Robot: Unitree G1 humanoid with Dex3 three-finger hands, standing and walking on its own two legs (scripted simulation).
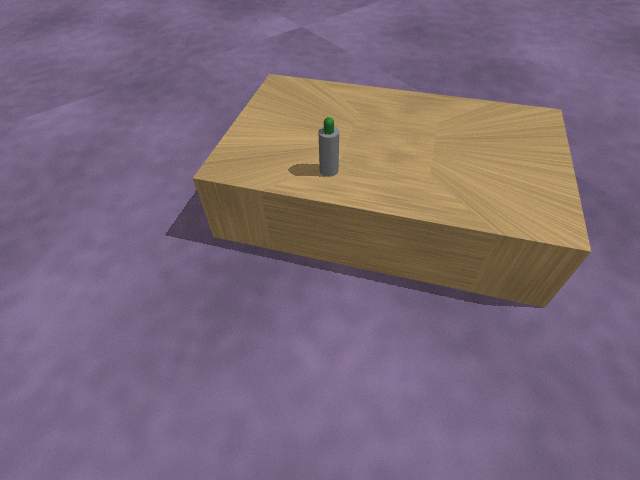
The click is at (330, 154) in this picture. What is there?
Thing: necked bottle
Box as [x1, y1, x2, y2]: [319, 117, 338, 176]
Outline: 328,117 324,120 324,125 319,129 319,166 320,172 322,174 330,176 335,174 338,170 338,129 333,125 333,120
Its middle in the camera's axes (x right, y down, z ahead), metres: +0.03 -0.31 +1.33
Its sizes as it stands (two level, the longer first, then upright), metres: 0.069 0.069 0.217
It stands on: a support 0.33 m high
